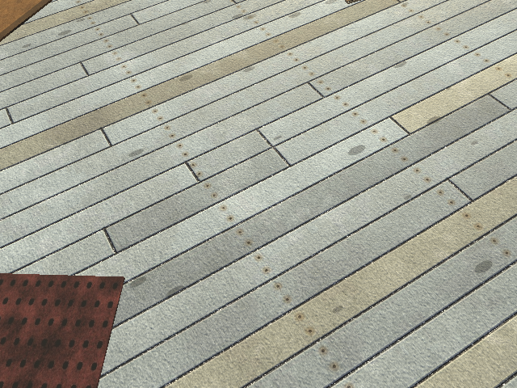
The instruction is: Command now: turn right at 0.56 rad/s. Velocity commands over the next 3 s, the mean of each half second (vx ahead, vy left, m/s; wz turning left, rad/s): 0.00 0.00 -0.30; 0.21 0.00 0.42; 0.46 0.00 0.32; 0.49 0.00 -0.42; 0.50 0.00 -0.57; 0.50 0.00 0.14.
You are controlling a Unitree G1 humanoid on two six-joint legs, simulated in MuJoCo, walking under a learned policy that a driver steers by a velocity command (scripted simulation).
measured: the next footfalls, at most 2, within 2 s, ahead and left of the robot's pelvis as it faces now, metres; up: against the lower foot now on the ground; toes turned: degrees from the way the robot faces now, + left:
left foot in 0.42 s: +0.07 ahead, +0.13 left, +0.00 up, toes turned -11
left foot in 1.02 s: +0.20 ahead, +0.20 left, +0.00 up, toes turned +13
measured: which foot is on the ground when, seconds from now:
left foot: up 0.00-0.40, down 0.42-0.68, up 0.70-1.00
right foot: down 0.00-1.00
